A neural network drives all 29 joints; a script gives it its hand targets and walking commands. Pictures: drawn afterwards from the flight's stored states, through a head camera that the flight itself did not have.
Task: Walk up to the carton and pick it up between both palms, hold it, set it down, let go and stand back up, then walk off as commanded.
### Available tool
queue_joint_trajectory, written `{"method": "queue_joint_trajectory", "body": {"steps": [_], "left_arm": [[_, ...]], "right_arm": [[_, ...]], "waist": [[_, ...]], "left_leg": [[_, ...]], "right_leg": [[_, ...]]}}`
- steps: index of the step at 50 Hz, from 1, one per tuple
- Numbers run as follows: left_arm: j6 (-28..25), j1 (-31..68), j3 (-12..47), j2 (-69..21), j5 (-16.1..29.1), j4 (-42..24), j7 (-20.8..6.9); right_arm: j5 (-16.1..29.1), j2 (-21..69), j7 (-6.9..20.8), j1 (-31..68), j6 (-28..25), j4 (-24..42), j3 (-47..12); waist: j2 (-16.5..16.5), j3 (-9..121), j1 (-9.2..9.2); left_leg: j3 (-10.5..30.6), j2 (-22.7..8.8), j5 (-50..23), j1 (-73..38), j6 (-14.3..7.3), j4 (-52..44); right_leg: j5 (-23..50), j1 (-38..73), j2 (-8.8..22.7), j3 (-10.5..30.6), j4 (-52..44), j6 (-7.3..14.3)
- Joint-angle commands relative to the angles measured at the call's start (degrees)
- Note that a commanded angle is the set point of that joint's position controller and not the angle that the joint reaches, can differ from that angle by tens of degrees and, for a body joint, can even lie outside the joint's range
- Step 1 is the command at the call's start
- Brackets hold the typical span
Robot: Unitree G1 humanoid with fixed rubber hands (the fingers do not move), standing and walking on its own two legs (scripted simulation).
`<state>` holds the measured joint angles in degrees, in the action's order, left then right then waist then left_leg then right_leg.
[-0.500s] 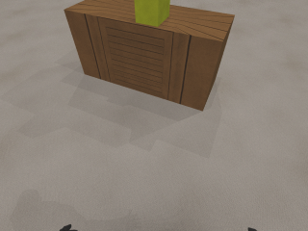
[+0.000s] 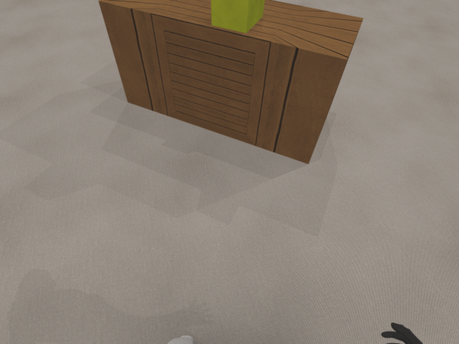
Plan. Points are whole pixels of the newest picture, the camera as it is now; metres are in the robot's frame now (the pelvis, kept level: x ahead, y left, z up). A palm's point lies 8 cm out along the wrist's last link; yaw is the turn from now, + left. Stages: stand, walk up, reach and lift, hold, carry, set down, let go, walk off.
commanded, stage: walk up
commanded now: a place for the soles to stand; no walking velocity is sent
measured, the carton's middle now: out of the picture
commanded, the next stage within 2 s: none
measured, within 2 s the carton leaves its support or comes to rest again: neither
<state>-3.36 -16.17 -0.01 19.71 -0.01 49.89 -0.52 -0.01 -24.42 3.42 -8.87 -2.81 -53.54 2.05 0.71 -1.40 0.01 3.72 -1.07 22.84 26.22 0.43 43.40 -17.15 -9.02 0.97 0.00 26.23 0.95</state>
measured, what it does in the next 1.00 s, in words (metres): walks ahead, turning right: left foot, then right foot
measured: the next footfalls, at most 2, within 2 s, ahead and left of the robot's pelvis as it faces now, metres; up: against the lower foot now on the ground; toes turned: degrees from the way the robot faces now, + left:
left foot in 0.06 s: +0.15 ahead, +0.14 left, +0.00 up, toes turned -2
right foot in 0.60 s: +0.31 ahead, -0.11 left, +0.00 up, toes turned -19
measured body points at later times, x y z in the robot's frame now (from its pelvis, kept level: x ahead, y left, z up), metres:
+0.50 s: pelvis +0.17 +0.09 +0.00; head +0.18 +0.09 +0.45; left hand +0.33 +0.35 -0.12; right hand +0.16 -0.25 -0.10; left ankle +0.11 +0.14 -0.74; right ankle +0.19 -0.09 -0.70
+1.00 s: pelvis +0.40 +0.13 -0.05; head +0.41 +0.15 +0.40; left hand +0.57 +0.41 -0.17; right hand +0.43 -0.22 -0.12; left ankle +0.53 +0.22 -0.74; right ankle +0.28 -0.06 -0.70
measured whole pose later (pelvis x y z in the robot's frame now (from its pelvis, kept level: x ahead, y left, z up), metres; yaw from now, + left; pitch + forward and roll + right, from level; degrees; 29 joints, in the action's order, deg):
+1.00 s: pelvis +0.40 +0.13 -0.05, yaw -19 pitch -3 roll -3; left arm -5.2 -17.3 -0.2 23.0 0.0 49.9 1.9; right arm 0.0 -25.3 4.6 -8.3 -2.9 -46.3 3.7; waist 1.3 -3.6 -0.4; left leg -0.3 -5.5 18.4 31.7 0.2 53.6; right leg -28.0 -20.4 5.6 3.6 59.8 2.1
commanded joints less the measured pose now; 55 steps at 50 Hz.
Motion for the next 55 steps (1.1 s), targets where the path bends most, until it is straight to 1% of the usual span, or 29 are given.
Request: {"method": "queue_joint_trajectory", "body": {"steps": [1, 2, 3, 4, 5, 6, 8, 10, 14, 21, 26, 28, 30, 31, 32, 33, 35, 38, 40, 42, 43, 45, 46, 47, 48, 49, 50, 52, 55], "left_arm": [[-2.4, 10.3, -7.4, 21.4, -1.7, -5.3, -0.9], [-2.3, 11.4, -6.6, 19.0, -2.3, -6.0, -0.5], [-2.1, 8.6, -5.3, 14.2, -2.1, -5.2, -0.5], [-1.7, 4.5, -3.7, 9.6, -1.3, -4.5, -0.2], [-0.9, 0.6, -4.5, 14.6, -0.4, -3.8, -0.3], [-0.9, 0.7, -4.8, 17.4, -0.1, -3.6, -0.8], [-0.6, -0.1, -5.6, 18.4, 0.7, -2.6, -1.2], [-0.1, -1.3, -6.3, 17.3, 0.9, -0.8, -1.7], [-0.3, 1.9, -6.3, 17.2, 0.2, -0.9, -1.8], [-0.5, 10.3, -5.4, 15.5, 0.9, -3.8, -1.4], [-1.1, 9.5, -4.6, 13.6, 1.1, -4.9, -1.2], [-1.0, 5.9, -4.6, 14.1, 0.6, -4.3, -0.2], [-1.3, -8.3, -6.3, 15.9, 0.1, 0.0, 0.9], [-1.2, -19.4, -7.8, 20.5, 0.1, 2.3, 1.9], [-1.3, -24.1, -9.6, 26.5, -0.1, 1.5, 3.5], [-1.5, -20.6, -10.4, 27.5, 0.7, 0.7, 4.0], [-2.5, -13.3, -9.4, 26.3, 0.7, -2.1, 4.8], [-4.1, -3.7, -8.2, 21.9, -0.1, -3.7, 4.4], [-4.6, -0.7, -7.3, 22.9, -1.2, -4.3, 3.5], [-4.9, 2.8, -7.8, 25.3, -1.7, -4.1, 2.7], [-4.3, 6.4, -7.6, 25.6, -1.6, -5.1, 2.2], [-3.7, 9.4, -6.3, 21.4, -3.2, -4.4, 2.1], [-3.5, 5.4, -5.6, 16.9, -3.3, -3.3, 2.1], [-3.2, 0.5, -4.2, 12.7, -2.0, -3.2, 2.2], [-2.2, 1.5, -5.0, 15.8, -1.2, -3.6, 2.5], [-1.9, 1.9, -5.7, 18.5, -0.5, -3.9, 2.1], [-1.9, 2.8, -6.2, 19.7, 0.1, -3.3, 1.9], [-2.1, -0.6, -6.3, 18.9, 0.7, -1.4, 1.8], [-2.8, 0.4, -6.4, 18.8, 0.6, -2.4, 1.8]], "right_arm": [[-2.8, -11.4, 1.5, -1.7, -1.5, 4.2, 6.9], [-3.1, -12.2, 0.8, -11.3, -1.6, 1.8, 8.2], [-3.6, -16.4, -0.2, -16.6, -2.2, -0.1, 9.9], [-3.7, -19.1, -1.0, -15.5, -2.4, 0.9, 9.9], [-2.6, -20.4, -1.0, -7.5, -2.4, 3.8, 9.7], [-1.1, -20.3, -1.1, -3.4, -2.2, 4.3, 9.2], [-1.6, -16.1, -1.1, 1.6, -2.5, 5.5, 7.8], [-1.5, -13.9, -1.2, -0.4, -2.6, 5.9, 6.9], [-1.3, -13.5, -0.6, -2.3, -2.9, 6.7, 6.6], [-1.8, -13.4, -0.1, -6.4, -2.1, 6.3, 6.5], [-2.7, -13.0, 0.3, -4.0, -0.6, 8.5, 7.0], [-2.2, -13.0, -0.1, -4.0, -0.1, 9.7, 7.4], [-1.6, -11.1, -0.4, -0.7, 0.3, 10.9, 6.9], [-1.4, -9.7, -0.8, 2.2, 0.4, 12.2, 6.3], [-1.2, -8.3, -0.9, 1.1, 0.1, 14.3, 5.3], [-0.3, -12.9, -0.7, 1.4, 0.0, 15.6, 5.7], [-0.2, -14.4, -1.4, 8.3, -1.3, 14.6, 5.7], [-0.9, -12.0, 0.3, 5.7, -1.0, 13.8, 5.9], [-1.3, -9.2, 2.0, 4.1, 0.0, 12.6, 5.6], [-1.7, -8.9, 2.8, 1.4, 0.3, 11.3, 6.0], [-1.7, -10.9, 2.9, -4.1, 0.4, 9.2, 7.0], [-2.0, -13.6, 2.0, -15.8, 0.5, 3.7, 9.8], [-2.8, -17.9, 1.3, -24.2, 0.3, 1.1, 10.8], [-3.3, -18.9, 0.7, -23.9, 0.1, 2.1, 11.0], [-2.7, -22.5, 0.4, -14.3, -0.2, 5.5, 11.0], [-1.4, -22.9, 0.1, -6.6, 0.0, 8.2, 10.8], [-2.2, -21.2, -0.1, -3.4, 0.1, 8.6, 10.5], [-1.5, -17.2, -0.4, -0.9, -0.5, 10.7, 8.7], [-2.0, -15.4, -0.2, -5.2, -0.8, 11.7, 8.0]], "waist": [[-7.5, -1.7, -5.03], [-3.5, -0.4, -9.52], [10.3, 2.8, -11.43], [22.6, 2.8, -9.46], [15.3, 0.2, -5.57], [6.2, -3.4, -3.92], [5.2, -5.1, -1.15], [8.1, -5.4, -1.55], [1.2, -6.4, -2.29], [2.0, -10.4, -6.43], [3.1, -7.1, -4.64], [0.3, -3.2, -3.45], [-2.0, 6.7, 3.45], [-5.4, 10.0, 10.21], [-14.5, 10.6, 11.95], [-11.1, 10.2, 9.74], [-1.9, 4.4, 9.25], [-2.3, -0.5, 2.03], [-7.5, -3.2, 0.62], [-11.7, -3.6, -0.88], [-12.3, -0.6, -4.08], [-0.1, 1.4, -10.41], [14.8, 4.1, -13.29], [23.6, 1.7, -11.62], [18.8, -0.2, -8.07], [12.8, -4.0, -4.93], [7.5, -6.7, -3.35], [8.2, -7.2, -1.51], [5.2, -3.8, -2.06]], "left_leg": [[-2.9, -4.0, -9.1, -14.8, -3.0, -10.0], [-1.3, -3.4, -8.6, -28.3, -4.4, -11.4], [6.5, -5.7, 3.6, -37.9, -4.4, -15.7], [28.1, -17.6, 28.5, -32.1, -4.1, -30.7], [37.3, -20.7, 36.6, -21.4, -3.5, -40.4], [37.3, -21.5, 33.6, -14.7, 0.0, -43.5], [22.1, -15.8, 20.6, -11.1, 1.7, -38.7], [13.6, -11.9, 14.7, -11.7, 1.2, -38.5], [11.8, -16.3, 13.8, -20.2, -5.9, -37.4], [1.3, -13.6, -0.4, -26.4, -3.2, -37.4], [-8.7, -11.4, -24.8, -27.8, -3.8, -30.7], [-11.6, -10.9, -38.1, -29.4, -3.0, -20.3], [-17.8, -6.3, -41.0, -20.4, -0.8, -1.9], [-16.1, -4.4, -33.8, -9.9, 0.7, 12.9], [-13.1, 3.0, -6.3, 14.0, 4.0, 31.4], [1.2, 2.5, 9.1, 21.1, 4.7, 38.5], [10.0, -2.5, 10.9, 24.0, 3.0, 41.6], [9.1, -7.8, 3.7, 16.9, 0.9, 28.0], [1.0, -6.9, 1.4, 8.2, -0.6, 11.4], [-3.1, -7.3, -5.0, -0.6, -1.1, 3.0], [-7.3, -5.6, -6.0, -9.1, -1.5, 2.0], [-8.8, -3.4, -8.6, -27.8, -0.5, 1.3], [-1.6, -3.4, -1.9, -32.4, -0.5, -3.7], [17.0, -10.8, 21.6, -26.1, -1.9, -20.0], [37.5, -19.1, 41.1, -14.6, -3.4, -37.2], [41.1, -19.9, 43.9, -7.3, -2.5, -42.8], [37.1, -19.9, 38.4, -6.4, -3.0, -40.0], [24.3, -16.1, 25.2, -9.2, -4.0, -33.7], [20.1, -19.3, 15.0, -11.5, -12.0, -28.8]], "right_leg": [[-17.1, -15.2, 12.7, 14.9, -8.9, 8.9], [-16.5, -24.4, 10.0, 12.1, 0.4, 6.5], [-15.6, -33.2, 0.6, 6.2, 19.2, 3.9], [-18.0, -35.5, -6.9, 2.4, 40.4, 3.0], [-10.7, -31.5, -6.5, 5.2, 43.4, 2.9], [-5.8, -28.7, -4.0, 9.7, 44.9, 2.6], [0.3, -25.6, 1.0, 8.2, 41.1, 2.2], [2.2, -22.4, 2.0, 5.2, 37.7, 1.0], [3.0, -29.2, 3.7, 5.2, 30.6, 0.0], [4.3, -34.0, 3.5, 1.6, 19.6, 0.0], [6.2, -23.3, 2.5, -6.3, 7.8, 0.7], [5.8, -16.0, -1.5, -10.4, 4.2, 1.3], [13.8, 7.8, -2.7, -11.1, -0.9, 3.2], [9.6, 18.7, 1.5, -2.7, -0.2, 5.5], [3.4, 30.2, 17.4, 28.1, -0.2, 16.4], [1.9, 28.1, 26.5, 47.9, -3.8, 24.4], [17.7, 20.2, 25.4, 38.4, -2.0, 24.2], [14.9, 3.9, 19.5, 20.1, -3.1, 15.4], [8.7, -6.6, 13.9, 11.3, -4.5, 12.8], [-1.0, -17.8, 14.4, 8.6, -7.4, 11.2], [-9.4, -21.8, 14.3, 7.1, -4.1, 10.3], [-21.8, -35.6, 9.9, 3.4, 12.7, 7.2], [-17.3, -38.2, 2.6, -1.0, 32.4, 4.3], [-18.6, -40.9, -5.4, -1.3, 47.5, 4.3], [-18.6, -37.8, -6.5, 5.0, 54.1, 4.1], [-12.5, -35.2, -3.6, 7.8, 57.1, 4.1], [-7.5, -35.3, -1.1, 6.7, 55.8, 3.0], [-1.3, -36.4, 2.8, 6.0, 49.2, 2.2], [-5.5, -32.0, 4.4, 2.9, 39.0, 2.0]]}}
